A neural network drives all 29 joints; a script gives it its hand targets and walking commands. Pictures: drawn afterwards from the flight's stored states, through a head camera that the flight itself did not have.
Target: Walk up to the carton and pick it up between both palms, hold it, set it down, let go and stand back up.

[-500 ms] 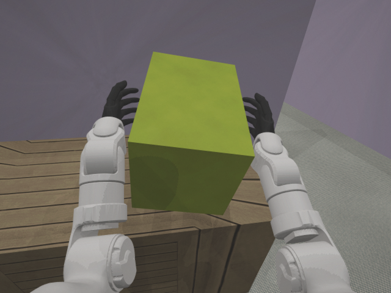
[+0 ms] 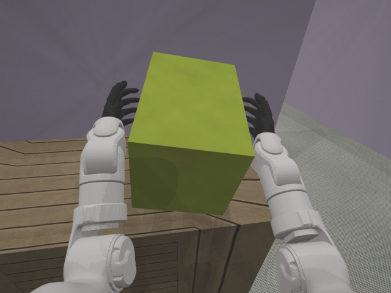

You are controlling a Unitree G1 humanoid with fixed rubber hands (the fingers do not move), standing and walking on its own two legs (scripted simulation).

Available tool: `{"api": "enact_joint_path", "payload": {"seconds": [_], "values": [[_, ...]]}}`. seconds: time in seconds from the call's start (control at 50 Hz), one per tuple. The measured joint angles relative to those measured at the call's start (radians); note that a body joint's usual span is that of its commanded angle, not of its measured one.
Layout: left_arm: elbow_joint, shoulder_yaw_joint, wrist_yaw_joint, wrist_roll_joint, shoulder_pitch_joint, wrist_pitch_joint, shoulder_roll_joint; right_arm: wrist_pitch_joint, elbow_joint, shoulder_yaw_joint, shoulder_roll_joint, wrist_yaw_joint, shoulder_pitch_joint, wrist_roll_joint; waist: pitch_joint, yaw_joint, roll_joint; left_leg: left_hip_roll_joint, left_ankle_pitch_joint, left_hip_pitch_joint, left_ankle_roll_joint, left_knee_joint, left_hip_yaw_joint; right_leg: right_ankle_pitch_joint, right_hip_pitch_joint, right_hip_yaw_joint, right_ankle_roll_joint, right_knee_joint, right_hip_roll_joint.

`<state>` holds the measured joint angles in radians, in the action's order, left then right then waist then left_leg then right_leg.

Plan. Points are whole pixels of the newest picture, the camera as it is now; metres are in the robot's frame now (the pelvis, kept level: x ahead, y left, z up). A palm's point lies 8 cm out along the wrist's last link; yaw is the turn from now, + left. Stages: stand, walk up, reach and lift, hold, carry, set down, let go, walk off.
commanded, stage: hold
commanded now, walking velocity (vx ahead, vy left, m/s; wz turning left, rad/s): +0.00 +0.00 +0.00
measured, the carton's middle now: (187, 131) +0.42 +0.01 +0.16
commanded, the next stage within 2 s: none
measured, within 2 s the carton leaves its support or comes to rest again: neither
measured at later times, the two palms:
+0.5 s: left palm (114, 120) +0.36 +0.16 +0.23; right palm (263, 132) +0.36 -0.14 +0.21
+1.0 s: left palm (114, 120) +0.36 +0.16 +0.23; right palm (263, 132) +0.36 -0.14 +0.21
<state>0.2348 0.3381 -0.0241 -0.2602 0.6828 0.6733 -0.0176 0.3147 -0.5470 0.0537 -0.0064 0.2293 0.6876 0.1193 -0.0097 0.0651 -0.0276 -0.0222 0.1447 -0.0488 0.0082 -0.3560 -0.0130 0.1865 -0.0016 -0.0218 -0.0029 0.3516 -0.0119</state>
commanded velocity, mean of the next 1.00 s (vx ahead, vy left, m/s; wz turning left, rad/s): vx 0.00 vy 0.00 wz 0.00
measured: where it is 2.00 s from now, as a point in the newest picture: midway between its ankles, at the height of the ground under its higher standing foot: outside the picture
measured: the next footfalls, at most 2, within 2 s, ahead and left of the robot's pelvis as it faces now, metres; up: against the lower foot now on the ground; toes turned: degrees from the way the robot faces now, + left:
none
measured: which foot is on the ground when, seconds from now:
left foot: down 0.00-1.00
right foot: down 0.00-1.00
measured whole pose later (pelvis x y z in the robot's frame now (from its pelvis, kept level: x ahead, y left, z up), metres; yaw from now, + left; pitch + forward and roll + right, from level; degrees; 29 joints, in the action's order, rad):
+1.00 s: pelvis +0.00 +0.00 +0.00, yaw +0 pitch -9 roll +0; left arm 0.23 0.34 -0.02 -0.26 0.68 0.67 -0.02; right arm 0.31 -0.55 0.05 -0.01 0.23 0.69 0.12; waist -0.01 0.07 -0.03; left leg -0.02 0.14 -0.04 0.01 -0.35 -0.01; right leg 0.19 0.00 -0.02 0.00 0.35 -0.01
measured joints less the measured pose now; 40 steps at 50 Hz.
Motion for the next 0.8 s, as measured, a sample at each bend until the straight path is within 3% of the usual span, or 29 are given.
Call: {"api": "enact_joint_path", "payload": {"seconds": [0.8], "values": [[0.0, 0.0, 0.0, 0.0, 0.0, 0.0, 0.0, 0.0, 0.0, 0.0, 0.0, 0.0, 0.0, 0.0, 0.0, 0.0, 0.0, 0.0, -0.001, 0.003, 0.0, 0.003, 0.0, 0.0, 0.002, 0.0, 0.0, 0.0, 0.0]]}}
